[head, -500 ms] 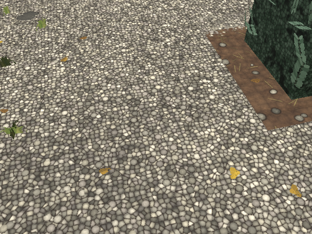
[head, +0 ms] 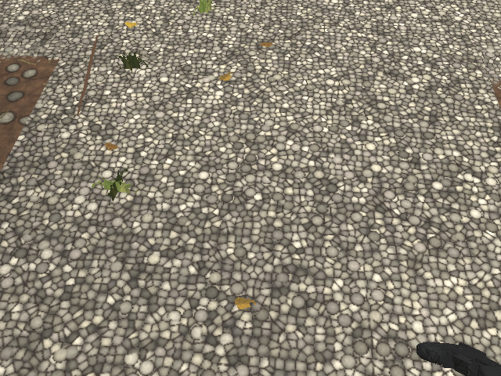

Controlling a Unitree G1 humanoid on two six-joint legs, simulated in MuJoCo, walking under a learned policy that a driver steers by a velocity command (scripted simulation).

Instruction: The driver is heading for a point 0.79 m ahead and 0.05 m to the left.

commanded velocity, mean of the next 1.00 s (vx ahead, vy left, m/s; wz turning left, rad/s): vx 0.49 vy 0.00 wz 0.29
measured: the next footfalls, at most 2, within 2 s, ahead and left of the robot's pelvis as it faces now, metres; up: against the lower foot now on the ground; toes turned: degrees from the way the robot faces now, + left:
right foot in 0.50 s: +0.48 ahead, -0.08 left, +0.00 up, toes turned +16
left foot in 1.00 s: +0.68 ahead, +0.24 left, +0.00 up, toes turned +17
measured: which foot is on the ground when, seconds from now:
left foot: down 0.00-0.52, up 0.54-0.98, down 1.00-1.00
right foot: down 0.00-0.00, up 0.02-0.48, down 0.50-1.00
